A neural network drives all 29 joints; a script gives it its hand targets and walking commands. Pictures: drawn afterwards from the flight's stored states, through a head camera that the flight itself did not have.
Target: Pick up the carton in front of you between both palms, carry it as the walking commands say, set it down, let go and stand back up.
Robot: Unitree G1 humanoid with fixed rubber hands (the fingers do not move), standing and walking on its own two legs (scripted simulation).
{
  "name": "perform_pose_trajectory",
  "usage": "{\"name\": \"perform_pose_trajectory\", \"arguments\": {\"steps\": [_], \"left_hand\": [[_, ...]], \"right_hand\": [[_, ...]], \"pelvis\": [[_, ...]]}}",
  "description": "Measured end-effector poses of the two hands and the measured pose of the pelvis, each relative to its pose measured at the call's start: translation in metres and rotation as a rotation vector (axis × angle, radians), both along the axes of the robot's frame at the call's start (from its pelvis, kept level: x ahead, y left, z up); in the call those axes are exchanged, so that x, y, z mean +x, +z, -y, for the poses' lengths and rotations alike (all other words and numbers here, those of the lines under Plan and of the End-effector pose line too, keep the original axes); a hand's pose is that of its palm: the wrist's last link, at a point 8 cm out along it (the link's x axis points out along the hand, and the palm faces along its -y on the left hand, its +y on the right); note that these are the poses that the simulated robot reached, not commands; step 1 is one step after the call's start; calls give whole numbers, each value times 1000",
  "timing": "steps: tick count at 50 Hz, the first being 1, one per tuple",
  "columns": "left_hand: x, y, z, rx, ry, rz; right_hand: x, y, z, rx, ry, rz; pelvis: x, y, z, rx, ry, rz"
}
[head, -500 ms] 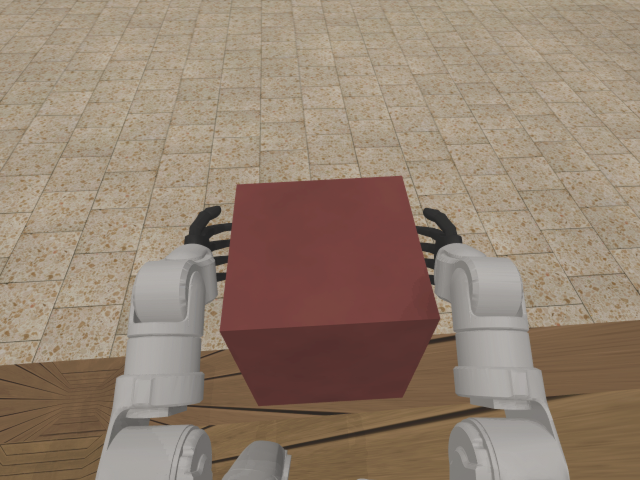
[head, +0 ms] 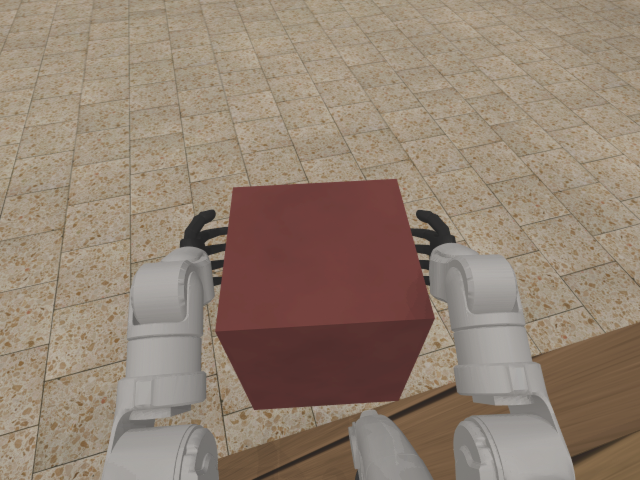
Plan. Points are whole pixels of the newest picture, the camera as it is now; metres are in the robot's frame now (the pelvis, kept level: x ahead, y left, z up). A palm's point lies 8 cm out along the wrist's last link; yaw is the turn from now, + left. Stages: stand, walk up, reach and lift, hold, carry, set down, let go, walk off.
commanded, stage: carry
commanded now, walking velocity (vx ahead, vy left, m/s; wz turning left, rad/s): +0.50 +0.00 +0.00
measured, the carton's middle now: (321, 301) +0.33 -0.03 +0.00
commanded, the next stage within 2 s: none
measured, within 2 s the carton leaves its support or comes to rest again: neither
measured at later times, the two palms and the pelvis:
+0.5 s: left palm (203, 158) +0.70 +0.15 -0.04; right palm (349, 146) +0.73 -0.15 -0.06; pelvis +0.37 -0.03 -0.12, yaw +0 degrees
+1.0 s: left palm (233, 87) +1.10 +0.11 -0.12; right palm (340, 84) +1.08 -0.19 -0.12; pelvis +0.74 -0.02 -0.20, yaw +0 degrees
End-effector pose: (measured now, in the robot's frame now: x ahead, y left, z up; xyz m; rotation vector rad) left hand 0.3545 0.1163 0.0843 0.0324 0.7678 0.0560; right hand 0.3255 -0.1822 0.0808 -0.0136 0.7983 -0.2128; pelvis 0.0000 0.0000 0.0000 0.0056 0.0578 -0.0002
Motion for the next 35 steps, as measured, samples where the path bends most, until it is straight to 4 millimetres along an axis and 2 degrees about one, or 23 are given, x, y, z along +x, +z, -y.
{"name": "perform_pose_trajectory", "arguments": {"steps": [5,7,10,13,17,22,26,29,32,35], "left_hand": [[75,-23,6,-32,24,34],[109,-30,8,-33,38,73],[158,-42,4,-5,79,143],[196,-65,-7,20,120,131],[235,-99,-21,13,168,31],[300,-119,-31,21,188,-7],[367,-124,-36,34,185,43],[427,-130,-43,27,174,110],[492,-147,-46,9,137,171],[546,-173,-39,0,91,138]], "right_hand": [[82,-14,6,-26,17,34],[122,-20,9,-27,31,74],[188,-36,6,-6,78,143],[242,-60,-6,6,127,133],[293,-95,-21,18,161,34],[357,-126,-30,46,165,-3],[419,-139,-37,62,146,48],[474,-145,-43,58,135,116],[531,-156,-45,19,115,176],[572,-177,-37,-16,91,142]], "pelvis": [[75,-21,13,6,15,-3],[111,-38,19,16,16,4],[169,-74,28,19,5,27],[210,-97,36,-5,-2,17],[262,-105,43,-12,8,2],[327,-110,40,-7,7,-16],[390,-126,30,-18,-7,-20],[447,-152,21,-34,-15,-15],[506,-188,13,-41,-13,0],[544,-206,8,-3,5,-20]]}}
